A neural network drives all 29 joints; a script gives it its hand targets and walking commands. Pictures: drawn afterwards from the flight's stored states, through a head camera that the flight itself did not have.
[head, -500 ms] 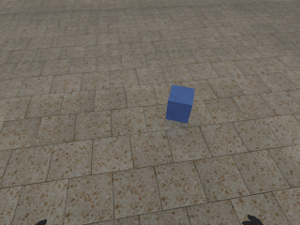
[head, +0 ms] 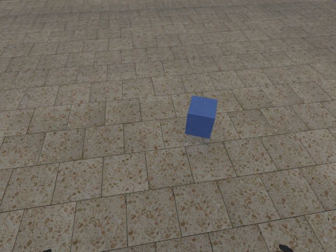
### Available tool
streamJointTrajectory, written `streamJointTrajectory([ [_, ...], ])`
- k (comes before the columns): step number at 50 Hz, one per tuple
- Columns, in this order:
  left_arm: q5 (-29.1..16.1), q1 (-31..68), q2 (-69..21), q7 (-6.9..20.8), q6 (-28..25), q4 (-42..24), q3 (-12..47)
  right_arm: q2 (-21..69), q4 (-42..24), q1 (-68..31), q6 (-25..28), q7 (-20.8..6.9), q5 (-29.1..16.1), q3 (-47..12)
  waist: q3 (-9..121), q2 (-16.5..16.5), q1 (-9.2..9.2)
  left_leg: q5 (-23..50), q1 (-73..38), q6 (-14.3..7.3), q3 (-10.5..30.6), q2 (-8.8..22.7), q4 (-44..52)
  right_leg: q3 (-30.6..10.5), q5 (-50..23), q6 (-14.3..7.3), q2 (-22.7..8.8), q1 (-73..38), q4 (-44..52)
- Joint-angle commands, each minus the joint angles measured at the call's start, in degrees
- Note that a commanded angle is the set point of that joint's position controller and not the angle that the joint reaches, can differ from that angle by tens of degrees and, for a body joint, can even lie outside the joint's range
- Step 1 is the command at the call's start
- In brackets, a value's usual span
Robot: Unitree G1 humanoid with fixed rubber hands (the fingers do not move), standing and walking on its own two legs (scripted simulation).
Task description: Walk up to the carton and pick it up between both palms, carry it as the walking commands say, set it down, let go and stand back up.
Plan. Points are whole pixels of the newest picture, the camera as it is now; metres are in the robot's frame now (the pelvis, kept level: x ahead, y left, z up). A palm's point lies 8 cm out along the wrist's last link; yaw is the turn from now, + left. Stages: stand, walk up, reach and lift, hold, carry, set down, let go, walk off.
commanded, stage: walk up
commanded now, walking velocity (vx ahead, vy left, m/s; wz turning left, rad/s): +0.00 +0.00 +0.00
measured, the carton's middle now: (200, 117) +1.13 -0.29 -0.67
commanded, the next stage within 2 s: none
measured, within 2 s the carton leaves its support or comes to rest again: neither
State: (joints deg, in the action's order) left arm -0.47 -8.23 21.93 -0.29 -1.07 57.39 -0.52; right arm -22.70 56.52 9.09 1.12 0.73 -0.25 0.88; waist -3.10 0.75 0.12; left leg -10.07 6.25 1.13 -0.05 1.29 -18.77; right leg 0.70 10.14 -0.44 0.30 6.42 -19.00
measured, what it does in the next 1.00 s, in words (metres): walks ahead: right foot, then left foot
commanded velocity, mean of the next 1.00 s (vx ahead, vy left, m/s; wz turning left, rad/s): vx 0.49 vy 0.04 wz -0.16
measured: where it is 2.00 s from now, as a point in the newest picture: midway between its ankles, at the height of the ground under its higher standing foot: (193, 185)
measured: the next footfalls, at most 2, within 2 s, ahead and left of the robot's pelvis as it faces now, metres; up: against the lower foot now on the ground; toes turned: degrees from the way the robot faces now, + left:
right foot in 0.40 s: +0.11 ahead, -0.23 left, +0.00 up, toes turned -15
left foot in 0.90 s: +0.52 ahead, -0.03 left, +0.00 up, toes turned -1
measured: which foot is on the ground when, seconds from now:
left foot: down 0.00-0.40, up 0.42-0.88, down 0.90-1.00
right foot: down 0.00-0.12, up 0.14-0.38, down 0.40-0.94, up 0.96-1.00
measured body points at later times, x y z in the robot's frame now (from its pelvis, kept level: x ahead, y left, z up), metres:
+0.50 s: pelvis +0.09 -0.11 -0.02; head +0.09 -0.14 +0.43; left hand +0.20 +0.15 -0.13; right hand +0.07 -0.39 -0.18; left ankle +0.04 +0.06 -0.68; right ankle +0.07 -0.22 -0.75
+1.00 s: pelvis +0.38 -0.10 -0.03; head +0.42 -0.11 +0.42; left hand +0.34 +0.15 -0.17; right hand +0.48 -0.37 -0.15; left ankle +0.48 -0.03 -0.75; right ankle +0.16 -0.21 -0.65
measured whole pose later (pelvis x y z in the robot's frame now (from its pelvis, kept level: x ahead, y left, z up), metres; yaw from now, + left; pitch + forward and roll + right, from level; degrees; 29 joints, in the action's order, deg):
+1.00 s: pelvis +0.38 -0.10 -0.03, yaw -12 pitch +0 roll +1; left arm -0.2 -24.6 11.5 -0.7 -3.4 62.2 -1.8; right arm -13.8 51.3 4.7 3.8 -1.4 2.3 2.6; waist -5.8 -0.3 4.9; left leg -11.1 23.7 -4.0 -11.4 2.7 -34.6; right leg -0.4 26.6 1.0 -5.4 10.8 -64.2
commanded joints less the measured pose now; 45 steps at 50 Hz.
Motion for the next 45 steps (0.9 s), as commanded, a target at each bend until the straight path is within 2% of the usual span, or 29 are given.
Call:
streamJointTrajectory([
  [1,-0.05,0.86,10.17,-0.39,-0.64,-2.57,-2.17,-9.37,-2.39,-0.66,0.7,0.44,-0.03,2.19,2.72,-0.58,0.04,5.46,-0.63,-2.07,3.68,6.57,2.52,-4.6,-5.94,-0.75,-8.06,0.36,3.04],
  [3,-0.02,0.73,10.09,-0.44,-0.64,-2.41,-2.19,-9.16,-2.29,-0.43,0.67,0.46,0.04,2.1,2.34,-0.3,0.04,5.33,-0.42,-1.99,3.54,6.48,2.63,-4.54,-5.96,-0.7,-8.01,0.34,3.21],
  [4,2.18,5.1,7.55,2.36,2.73,-5.86,-2.78,-7.86,-0.57,8.85,-2.05,0.71,0.39,3.53,2.62,-6.73,-2.21,-23.76,-0.36,-4.89,11.7,13.47,1.2,2.22,23.99,-0.06,-4.64,11.9,-4.61],
  [5,1.94,9.09,3.34,3.83,3.88,-8.02,-1.43,-12.62,-2.08,6.15,-2.22,0.72,1.52,5.2,-1.58,10.21,-4.94,-36.66,-4.36,-6.19,13.6,18.11,9.11,-1.03,22.13,0.65,-2.18,27.68,-16.96],
  [6,2.55,11.88,3.23,4.76,4.16,-10.49,-1.31,-13.79,-2.31,6.46,-1.84,0.83,1.77,5.8,-2.27,16.06,-5.76,-37.47,-5.95,-8.55,20.7,24.98,15.04,-0.79,14.82,1.85,-3.77,35.03,-31.72],
  [7,3.4,13.68,2.53,5.33,3.88,-11.45,-1.48,-11.45,-1.98,7.84,-1.21,1.01,1.56,5.2,-2.32,11.27,-5.96,-32.51,-5.44,-8.42,20.81,25.12,13.58,-4.48,10.66,2.1,-6.29,35.21,-35.79],
  [8,3.26,12.01,2.54,5.32,3.18,-10.85,-1.86,-7.95,-1.89,9.23,-0.16,0.98,1.32,4.49,-1.02,7.16,-5.31,-27.83,-5.23,-7.07,19.13,24.05,13.95,-4.69,9.57,1.97,-6.42,34.46,-36.74],
  [10,2.67,3.27,2.48,5.42,2.21,-7.6,-2.65,-7.29,-3.28,4.1,1.33,0.94,1.72,4.85,3.17,6.22,-1.38,-19.46,-4.02,-4.12,9.24,20.52,13.23,-3.14,6.08,2.39,-6.31,28.07,-35.57],
  [11,2.38,1.86,1.57,5.63,2.12,-6.99,-2.72,-7.22,-3.63,3.04,1.69,0.78,1.98,5.02,3.81,7.35,-0.46,-17.37,-1.38,-3.5,4.41,18.35,13.04,-0.77,6.0,2.4,-5.43,24.0,-32.55],
  [13,1.42,4.99,-0.77,6.31,2.13,-8.31,-2.26,-7.43,-3.68,3.34,1.92,0.17,2.03,5.36,1.01,11.27,-0.94,-19.16,5.55,-2.62,-1.47,15.03,12.81,2.4,6.94,1.96,-4.71,16.96,-23.6],
  [15,0.8,5.18,-1.91,5.94,1.61,-8.67,-2.3,-6.1,-2.35,4.79,1.64,-1.12,1.83,4.69,-1.01,15.25,-1.56,-22.07,9.0,-3.65,-2.8,13.87,10.92,5.7,8.68,2.5,-3.63,12.41,-18.95],
  [16,0.69,2.05,-0.69,5.22,1.09,-7.81,-2.97,-5.1,-1.56,4.93,1.18,-1.61,1.45,4.33,-0.53,14.79,-0.27,-25.4,11.57,-4.75,-4.55,12.01,6.86,8.07,8.07,3.18,-2.42,7.71,-17.31],
  [17,0.79,-2.53,0.43,4.44,0.66,-5.49,-3.48,-4.21,-1.5,4.29,1.04,-1.79,1.73,4.43,0.99,9.79,1.77,-28.85,14.14,-4.97,-6.59,10.25,1.11,11.24,7.32,3.37,-0.59,1.81,-15.68],
  [18,0.76,-8.6,2.67,3.62,0.23,-3.05,-4.29,-3.02,-1.93,5.03,0.99,-1.89,2.21,4.32,3.52,1.18,4.37,-31.81,17.53,-5.19,-8.4,7.85,-8.37,12.39,9.17,3.18,-0.31,-4.44,-14.14],
  [19,0.93,-17.99,7.31,2.76,-0.32,-0.24,-5.94,-0.46,-3.37,5.05,1.13,-2.05,2.55,3.59,5.79,-12.74,8.89,-28.74,25.4,-4.3,-10.59,3.9,-26.34,1.33,16.94,1.4,-7.62,-12.94,-7.91],
  [20,1.93,-25.91,11.49,1.87,-1.15,0.58,-6.91,3.13,-6.56,3.6,1.47,-2.4,2.47,2.46,7.41,-25.41,11.03,-29.77,35.11,-3.37,-6.0,0.86,-45.42,-24.72,31.77,-2.07,-21.91,-16.04,5.63],
  [21,2.76,-23.68,12.06,1.09,-1.63,-0.45,-6.1,3.71,-7.42,1.96,1.47,-2.57,3.08,2.55,1.23,-17.22,8.12,-22.42,41.55,-3.59,-0.7,2.37,-50.4,-36.22,31.07,-3.86,-28.38,-11.89,12.09],
  [22,2.19,-20.82,9.66,0.9,-1.98,-0.83,-5.61,2.23,-9.55,-2.49,1.46,-2.87,3.31,3.06,-0.45,-12.14,7.65,-14.67,43.95,-2.52,1.85,5.25,-51.06,-34.21,30.12,-6.89,-27.22,-9.17,11.69],
  [23,2.31,-15.68,6.48,1.08,-2.71,-1.75,-5.45,2.43,-9.54,-2.8,1.73,-2.95,2.9,3.26,-2.79,-10.23,5.17,-10.14,41.95,-2.28,1.43,7.78,-51.19,-29.29,24.63,-7.19,-24.59,-4.42,10.62],
  [25,1.88,-8.94,3.01,1.73,-3.75,-3.03,-4.37,2.16,-5.67,2.92,1.61,-3.22,2.0,3.52,-1.51,-8.78,1.36,-3.96,33.45,-1.42,0.61,10.15,-47.05,-16.04,9.12,-6.1,-19.56,-1.31,9.72],
  [27,1.37,-10.32,-0.04,1.73,-4.27,-2.17,-3.19,3.06,-4.62,5.37,0.37,-3.72,2.09,3.31,-1.04,-7.81,0.47,-0.26,30.52,-1.01,-1.58,8.54,-44.2,-10.1,0.81,-5.3,-17.27,-0.31,10.3],
  [32,1.4,-18.24,-1.51,0.52,-4.44,0.17,-3.02,5.53,-7.36,-2.96,-1.3,-4.87,1.91,3.02,-4.72,-7.89,2.9,8.24,34.49,0.57,-5.03,6.7,-33.59,-4.13,-5.23,-5.02,-16.54,-4.07,11.98],
  [35,1.18,-20.57,-1.87,-0.06,-4.35,1.29,-3.24,6.77,-8.92,-8.65,-1.18,-5.39,1.8,2.7,-5.71,-8.97,4.53,10.87,33.09,0.6,-6.63,5.76,-24.26,0.59,-10.79,-3.96,-15.66,-6.45,11.0],
  [37,1.05,-22.9,-2.1,-0.3,-4.19,2.39,-3.1,7.0,-10.14,-12.55,-0.74,-5.53,1.93,2.55,-6.4,-9.39,6.13,10.54,31.89,0.27,-8.32,4.57,-19.43,1.02,-14.43,-4.04,-16.02,-8.33,10.54],
  [40,1.03,-24.65,-1.66,-0.82,-3.92,3.54,-2.99,7.17,-10.28,-13.59,0.09,-5.1,2.34,2.66,-6.06,-9.35,6.18,6.98,27.37,-0.83,-10.25,2.46,-15.0,2.51,-28.41,-4.09,-16.76,-10.67,6.29],
  [42,0.96,-23.26,-0.47,-1.34,-3.73,3.39,-3.06,6.09,-8.93,-8.02,0.67,-4.06,2.72,3.25,-2.33,-10.24,3.05,4.05,15.43,-1.89,-10.96,-0.15,-12.16,3.13,-43.26,-3.26,-16.1,-7.4,-1.56],
  [43,0.99,-23.06,0.16,-1.51,-3.51,3.19,-3.21,4.13,-6.79,-0.83,1.1,-3.44,2.65,4.01,2.23,-8.52,0.15,1.83,5.7,-2.56,-11.08,-1.16,-11.37,3.39,-44.45,-2.77,-15.23,-4.02,-9.97],
  [44,0.9,-22.01,0.79,-1.45,-3.44,2.48,-3.28,1.68,-4.13,9.01,1.72,-2.77,2.58,4.95,8.45,-5.53,-4.18,2.56,-7.94,-4.03,-9.73,0.03,-9.16,4.8,-39.79,-1.64,-13.05,2.72,-22.0],
  [45,0.64,-20.88,-0.59,-0.8,-3.82,0.79,-2.73,-3.86,-1.9,19.77,2.1,-1.89,2.52,6.64,17.34,5.01,-8.57,5.73,-24.33,-7.79,4.55,14.06,-9.51,5.15,-14.24,-0.41,-9.63,15.92,-38.98],
])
